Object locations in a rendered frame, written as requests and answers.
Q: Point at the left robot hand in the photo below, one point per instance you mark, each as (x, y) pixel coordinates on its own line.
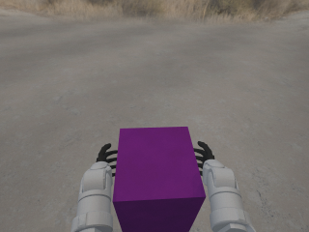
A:
(102, 156)

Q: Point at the robot right forearm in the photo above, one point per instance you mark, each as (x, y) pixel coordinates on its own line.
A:
(227, 210)

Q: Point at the robot left forearm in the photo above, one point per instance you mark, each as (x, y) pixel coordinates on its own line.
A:
(94, 200)

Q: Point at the right robot hand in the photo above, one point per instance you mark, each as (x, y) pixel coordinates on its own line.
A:
(206, 154)

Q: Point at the carton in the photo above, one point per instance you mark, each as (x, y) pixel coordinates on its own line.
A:
(158, 185)

